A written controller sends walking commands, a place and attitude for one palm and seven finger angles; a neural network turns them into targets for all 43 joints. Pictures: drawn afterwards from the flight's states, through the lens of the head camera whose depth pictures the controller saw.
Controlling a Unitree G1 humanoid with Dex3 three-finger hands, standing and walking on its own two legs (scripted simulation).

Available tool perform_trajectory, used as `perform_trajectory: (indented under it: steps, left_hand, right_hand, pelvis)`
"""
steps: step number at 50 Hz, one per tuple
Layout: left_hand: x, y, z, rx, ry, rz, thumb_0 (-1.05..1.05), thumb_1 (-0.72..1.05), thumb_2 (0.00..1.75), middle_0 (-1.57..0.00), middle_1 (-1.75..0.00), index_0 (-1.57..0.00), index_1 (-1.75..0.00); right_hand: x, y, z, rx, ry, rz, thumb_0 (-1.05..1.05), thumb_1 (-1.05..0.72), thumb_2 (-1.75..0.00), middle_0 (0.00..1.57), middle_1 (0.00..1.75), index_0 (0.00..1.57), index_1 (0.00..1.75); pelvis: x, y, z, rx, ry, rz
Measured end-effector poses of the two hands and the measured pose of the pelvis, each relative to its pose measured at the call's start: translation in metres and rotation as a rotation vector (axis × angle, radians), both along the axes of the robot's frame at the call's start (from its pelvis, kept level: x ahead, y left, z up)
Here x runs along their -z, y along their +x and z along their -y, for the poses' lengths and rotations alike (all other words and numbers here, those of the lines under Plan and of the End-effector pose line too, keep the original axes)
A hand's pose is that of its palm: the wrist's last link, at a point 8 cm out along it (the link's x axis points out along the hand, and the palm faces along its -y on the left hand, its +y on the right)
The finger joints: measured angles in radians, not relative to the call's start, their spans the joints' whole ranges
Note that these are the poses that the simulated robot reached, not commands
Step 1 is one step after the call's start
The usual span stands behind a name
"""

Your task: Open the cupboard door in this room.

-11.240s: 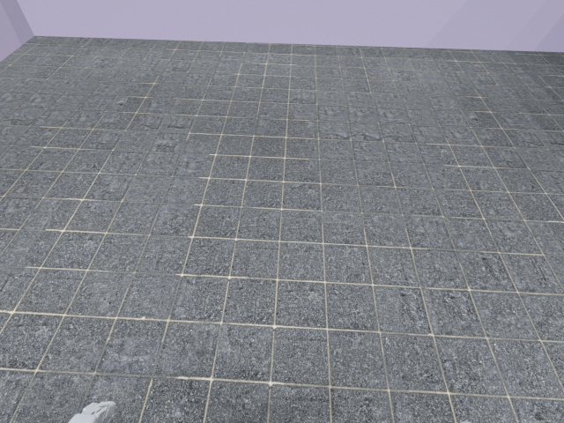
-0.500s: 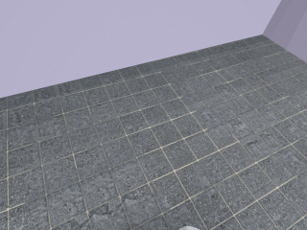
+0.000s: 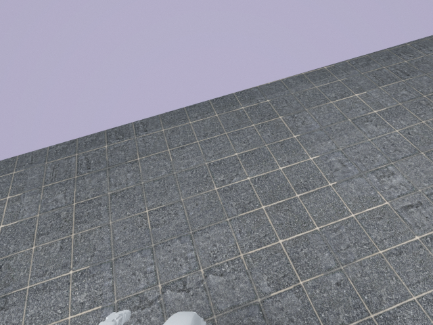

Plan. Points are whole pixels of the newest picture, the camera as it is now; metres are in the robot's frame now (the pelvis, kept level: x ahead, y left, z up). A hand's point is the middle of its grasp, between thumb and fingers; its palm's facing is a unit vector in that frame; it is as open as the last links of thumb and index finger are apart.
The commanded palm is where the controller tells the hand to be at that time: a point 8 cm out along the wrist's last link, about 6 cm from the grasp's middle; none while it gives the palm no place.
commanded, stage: turn or walk to find it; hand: left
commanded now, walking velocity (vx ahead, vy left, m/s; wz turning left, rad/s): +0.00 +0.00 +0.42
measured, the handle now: out of the picture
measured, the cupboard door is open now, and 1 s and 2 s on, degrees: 0 0 0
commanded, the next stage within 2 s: none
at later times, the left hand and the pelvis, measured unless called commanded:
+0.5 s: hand out of the picture -0.06 +0.26 -0.19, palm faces +0.29 -0.93 -0.24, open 7.4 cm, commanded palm none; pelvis -0.02 +0.05 -0.01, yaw +13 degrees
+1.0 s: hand out of the picture +0.01 +0.21 -0.14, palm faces +0.38 -0.88 -0.29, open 7.4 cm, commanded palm none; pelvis -0.04 -0.01 -0.01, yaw +25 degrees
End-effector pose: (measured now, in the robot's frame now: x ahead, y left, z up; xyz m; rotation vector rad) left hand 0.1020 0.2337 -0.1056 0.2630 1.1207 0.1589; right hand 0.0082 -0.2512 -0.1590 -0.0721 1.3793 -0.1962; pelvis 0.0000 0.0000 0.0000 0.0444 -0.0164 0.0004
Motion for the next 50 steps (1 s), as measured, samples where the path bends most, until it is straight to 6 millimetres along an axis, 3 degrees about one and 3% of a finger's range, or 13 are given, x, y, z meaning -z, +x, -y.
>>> perform_trajectory:
  steps: [6, 11, 19, 23, 29, 35, 40, 45, 50]
  left_hand:
    - [0.004, -0.043, 0.003, -0.094, -0.016, -0.051, 0.01, 0.90, 0.90, -0.20, -0.30, -0.21, -0.30]
    - [0.014, -0.084, -0.007, -0.176, -0.031, -0.110, 0.01, 0.91, 0.90, -0.20, -0.30, -0.21, -0.30]
    - [0.045, -0.157, -0.043, -0.311, -0.075, -0.213, 0.01, 0.90, 0.90, -0.20, -0.30, -0.21, -0.30]
    - [0.054, -0.178, -0.063, -0.361, -0.086, -0.254, 0.01, 0.90, 0.90, -0.20, -0.30, -0.21, -0.30]
    - [0.040, -0.169, -0.079, -0.382, -0.095, -0.191, 0.01, 0.91, 0.90, -0.20, -0.30, -0.20, -0.30]
    - [0.031, -0.148, -0.083, -0.383, -0.076, -0.101, 0.01, 0.90, 0.90, -0.20, -0.30, -0.20, -0.30]
    - [0.023, -0.128, -0.073, -0.378, -0.056, -0.042, 0.01, 0.90, 0.90, -0.20, -0.30, -0.20, -0.30]
    - [0.013, -0.112, -0.051, -0.372, -0.026, 0.019, 0.01, 0.90, 0.90, -0.20, -0.30, -0.20, -0.30]
    - [0.002, -0.122, -0.019, -0.398, 0.009, 0.053, 0.01, 0.90, 0.90, -0.20, -0.30, -0.20, -0.30]
  right_hand:
    - [-0.005, 0.010, 0.010, -0.075, -0.012, -0.023, 0.01, -0.91, -0.90, 0.20, 0.30, 0.20, 0.30]
    - [-0.010, 0.036, 0.005, -0.156, -0.036, -0.014, 0.01, -0.91, -0.90, 0.20, 0.30, 0.20, 0.30]
    - [-0.022, 0.107, -0.043, -0.316, -0.085, 0.144, 0.01, -0.91, -0.90, 0.20, 0.30, 0.20, 0.30]
    - [-0.035, 0.127, -0.072, -0.375, -0.094, 0.226, 0.01, -0.91, -0.90, 0.20, 0.30, 0.20, 0.30]
    - [-0.048, 0.126, -0.096, -0.414, -0.086, 0.240, 0.00, -0.91, -0.90, 0.20, 0.30, 0.21, 0.30]
    - [-0.043, 0.106, -0.096, -0.415, -0.061, 0.199, 0.00, -0.91, -0.90, 0.20, 0.30, 0.21, 0.30]
    - [-0.030, 0.079, -0.077, -0.403, -0.044, 0.128, 0.00, -0.91, -0.90, 0.20, 0.30, 0.21, 0.30]
    - [-0.011, 0.057, -0.046, -0.396, -0.023, 0.048, 0.01, -0.91, -0.90, 0.20, 0.30, 0.21, 0.30]
    - [0.005, 0.053, -0.016, -0.413, 0.001, -0.002, 0.01, -0.91, -0.90, 0.20, 0.30, 0.21, 0.30]
  pelvis:
    - [-0.003, -0.003, 0.006, -0.067, 0.000, 0.000]
    - [-0.002, -0.007, 0.001, -0.113, -0.006, -0.006]
    - [0.011, -0.016, -0.029, -0.189, -0.049, -0.005]
    - [0.012, -0.021, -0.042, -0.203, -0.050, 0.006]
    - [-0.002, -0.026, -0.053, -0.248, -0.074, 0.009]
    - [-0.004, -0.031, -0.049, -0.289, -0.064, 0.007]
    - [-0.002, -0.034, -0.036, -0.331, -0.052, 0.003]
    - [0.004, -0.037, -0.013, -0.371, -0.032, -0.006]
    - [0.007, -0.038, 0.013, -0.431, -0.015, 0.006]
